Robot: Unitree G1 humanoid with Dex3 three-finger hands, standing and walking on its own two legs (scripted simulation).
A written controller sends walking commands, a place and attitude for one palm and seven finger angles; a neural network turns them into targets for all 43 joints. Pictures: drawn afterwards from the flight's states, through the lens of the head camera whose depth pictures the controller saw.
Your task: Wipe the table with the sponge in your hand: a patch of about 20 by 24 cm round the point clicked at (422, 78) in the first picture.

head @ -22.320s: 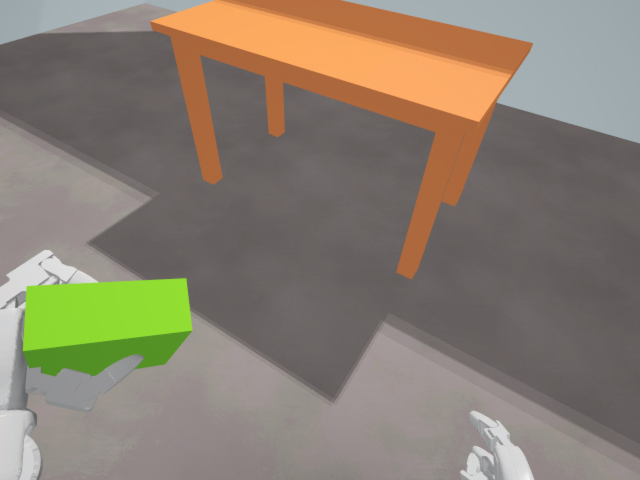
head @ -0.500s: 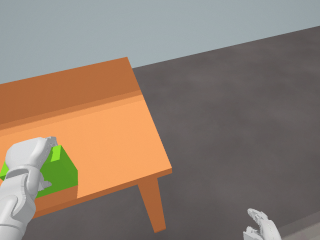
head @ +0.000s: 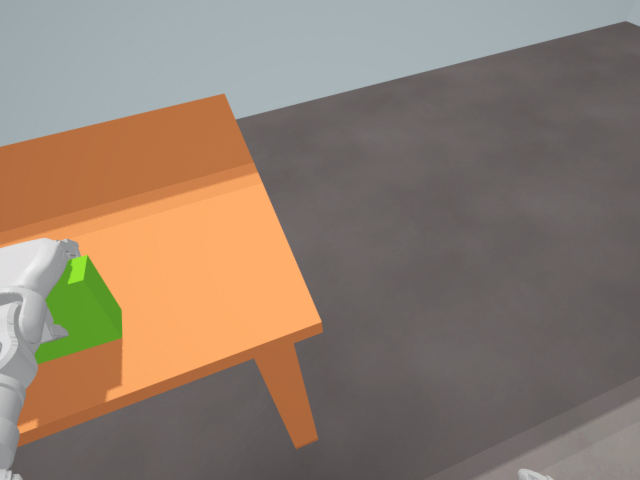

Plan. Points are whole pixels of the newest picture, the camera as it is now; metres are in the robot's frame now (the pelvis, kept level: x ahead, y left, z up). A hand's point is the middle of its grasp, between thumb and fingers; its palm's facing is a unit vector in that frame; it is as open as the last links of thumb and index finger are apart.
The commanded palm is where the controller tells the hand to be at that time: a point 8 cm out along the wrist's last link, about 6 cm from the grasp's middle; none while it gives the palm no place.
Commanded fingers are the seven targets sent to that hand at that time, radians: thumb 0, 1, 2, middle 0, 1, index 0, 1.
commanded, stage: wipe forward along the first lane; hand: left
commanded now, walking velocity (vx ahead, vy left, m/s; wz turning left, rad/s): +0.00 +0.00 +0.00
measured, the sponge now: (59, 322) +0.29 +0.39 +0.03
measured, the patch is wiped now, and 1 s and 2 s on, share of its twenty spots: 0.05 0.25 0.40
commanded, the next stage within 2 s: slide across to the middle lane in 0.76 s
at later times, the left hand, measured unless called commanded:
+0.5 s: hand (45, 263) +0.36 +0.42 +0.07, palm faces -0.15 +0.00 -0.99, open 9.4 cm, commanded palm +0.35 +0.41 +0.11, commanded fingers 0.00 0.10 1.30 -1.20 -1.60 -1.20 -1.60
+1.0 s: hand (47, 240) +0.40 +0.44 +0.07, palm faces -0.13 +0.02 -0.99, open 9.4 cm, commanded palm +0.40 +0.41 +0.12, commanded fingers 0.00 0.10 1.30 -1.20 -1.60 -1.20 -1.60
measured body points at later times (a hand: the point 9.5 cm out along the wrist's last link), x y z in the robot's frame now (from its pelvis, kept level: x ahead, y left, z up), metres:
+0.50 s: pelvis +0.01 +0.02 +0.00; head +0.05 +0.01 +0.44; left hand +0.36 +0.41 +0.13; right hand +0.10 -0.26 -0.13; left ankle +0.04 +0.11 -0.72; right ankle -0.02 -0.05 -0.72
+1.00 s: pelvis +0.01 +0.06 +0.00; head +0.07 +0.06 +0.44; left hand +0.40 +0.43 +0.12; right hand +0.09 -0.21 -0.13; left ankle +0.04 +0.11 -0.72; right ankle -0.02 -0.05 -0.72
